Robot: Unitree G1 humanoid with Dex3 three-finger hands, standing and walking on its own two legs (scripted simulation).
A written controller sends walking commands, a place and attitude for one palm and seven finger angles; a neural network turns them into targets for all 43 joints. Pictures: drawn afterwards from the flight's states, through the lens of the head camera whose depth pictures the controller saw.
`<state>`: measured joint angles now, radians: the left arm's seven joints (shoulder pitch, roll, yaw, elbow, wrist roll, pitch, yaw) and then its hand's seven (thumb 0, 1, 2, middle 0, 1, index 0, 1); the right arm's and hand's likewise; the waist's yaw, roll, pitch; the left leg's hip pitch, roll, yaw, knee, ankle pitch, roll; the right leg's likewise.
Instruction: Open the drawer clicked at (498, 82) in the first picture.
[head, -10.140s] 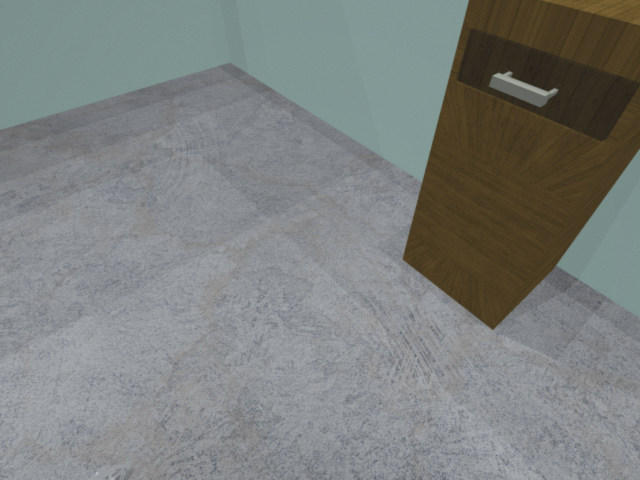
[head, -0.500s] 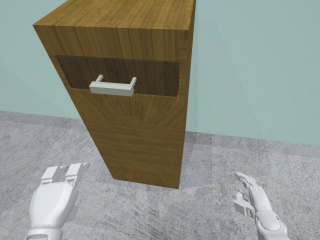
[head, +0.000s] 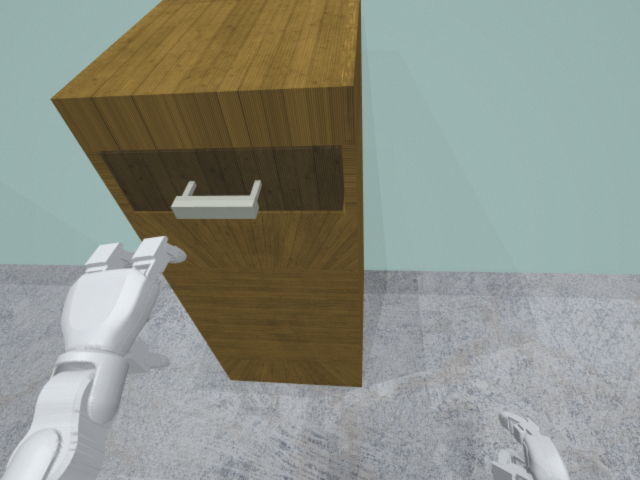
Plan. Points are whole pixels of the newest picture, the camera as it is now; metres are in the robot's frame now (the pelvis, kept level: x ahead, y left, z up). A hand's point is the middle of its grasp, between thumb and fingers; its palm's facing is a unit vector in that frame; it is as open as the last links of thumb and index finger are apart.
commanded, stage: raise the hand with hooked fingers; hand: left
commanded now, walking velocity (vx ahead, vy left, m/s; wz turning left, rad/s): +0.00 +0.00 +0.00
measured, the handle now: (219, 197) +0.50 +0.24 +0.08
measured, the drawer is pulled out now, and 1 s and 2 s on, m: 0.00 0.00 0.00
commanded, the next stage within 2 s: move the hooked fingers above the handle in 0.80 s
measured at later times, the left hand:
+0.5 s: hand (94, 244) +0.29 +0.27 +0.20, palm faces +0.13 -0.04 -0.99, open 13.9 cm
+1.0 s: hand (115, 261) +0.28 +0.25 +0.18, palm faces +0.09 -0.06 -0.99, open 13.9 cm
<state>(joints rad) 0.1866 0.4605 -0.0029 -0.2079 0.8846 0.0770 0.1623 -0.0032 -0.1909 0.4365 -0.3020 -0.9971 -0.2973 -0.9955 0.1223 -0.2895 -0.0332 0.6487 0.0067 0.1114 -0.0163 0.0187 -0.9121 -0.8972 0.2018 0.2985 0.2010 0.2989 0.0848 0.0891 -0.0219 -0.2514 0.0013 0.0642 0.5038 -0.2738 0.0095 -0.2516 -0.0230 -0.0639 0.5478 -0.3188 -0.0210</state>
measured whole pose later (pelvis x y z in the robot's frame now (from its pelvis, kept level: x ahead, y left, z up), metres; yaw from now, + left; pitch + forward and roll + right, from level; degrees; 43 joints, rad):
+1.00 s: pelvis -0.03 +0.01 +0.01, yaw +1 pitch -2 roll +1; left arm -0.23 0.57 -0.02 -0.03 0.81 0.10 -0.14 0.00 -0.50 0.30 -0.32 -1.20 -0.32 -1.20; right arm 0.10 -0.28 0.02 0.65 0.04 0.09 0.00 0.02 -0.91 -0.90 0.20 0.30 0.20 0.30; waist 0.09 0.12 0.02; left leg -0.19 -0.01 0.05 0.39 -0.16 0.02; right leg -0.18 -0.03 -0.08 0.43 -0.21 -0.02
